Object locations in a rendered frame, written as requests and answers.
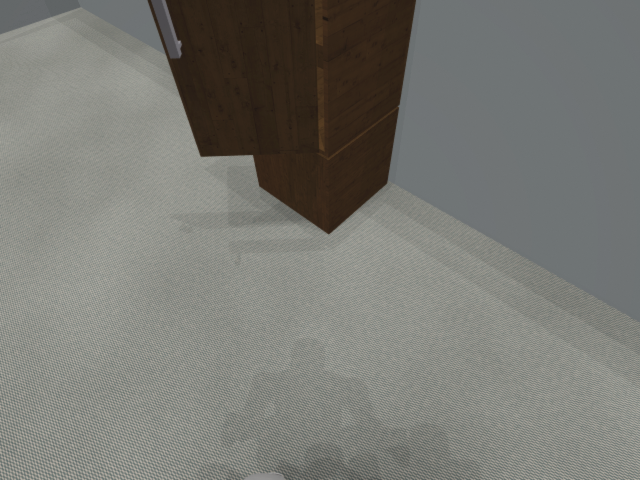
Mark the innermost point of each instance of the handle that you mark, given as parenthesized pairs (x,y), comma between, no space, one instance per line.
(167,29)

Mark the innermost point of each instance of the cupboard door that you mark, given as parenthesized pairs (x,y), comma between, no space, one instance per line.
(247,75)

